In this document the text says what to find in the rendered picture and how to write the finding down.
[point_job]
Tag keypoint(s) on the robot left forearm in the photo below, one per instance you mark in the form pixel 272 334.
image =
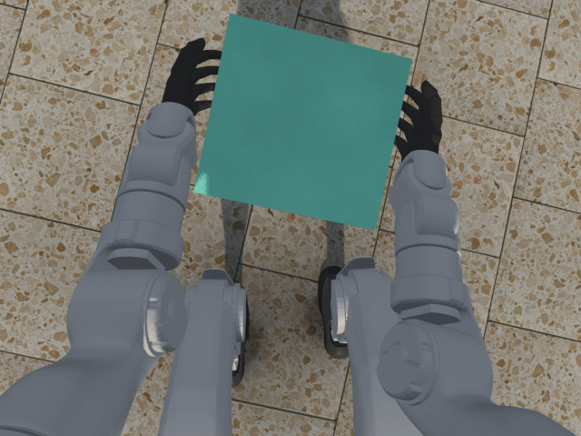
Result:
pixel 145 232

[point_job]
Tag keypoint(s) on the robot right forearm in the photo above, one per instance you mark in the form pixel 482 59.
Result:
pixel 429 285

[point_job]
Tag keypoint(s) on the carton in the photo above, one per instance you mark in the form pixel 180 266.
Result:
pixel 302 123

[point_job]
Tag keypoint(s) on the robot right upper arm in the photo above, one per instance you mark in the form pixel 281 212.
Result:
pixel 442 379

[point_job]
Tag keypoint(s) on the robot right shin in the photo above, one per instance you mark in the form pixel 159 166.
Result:
pixel 361 262

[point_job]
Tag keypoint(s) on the robot left upper arm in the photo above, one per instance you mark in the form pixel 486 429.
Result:
pixel 120 323

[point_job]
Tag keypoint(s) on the robot right hand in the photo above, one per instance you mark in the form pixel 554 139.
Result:
pixel 426 133

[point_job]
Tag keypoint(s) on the robot left foot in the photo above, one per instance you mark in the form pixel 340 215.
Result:
pixel 238 374

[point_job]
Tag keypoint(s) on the robot left hand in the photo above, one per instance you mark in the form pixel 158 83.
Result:
pixel 181 87

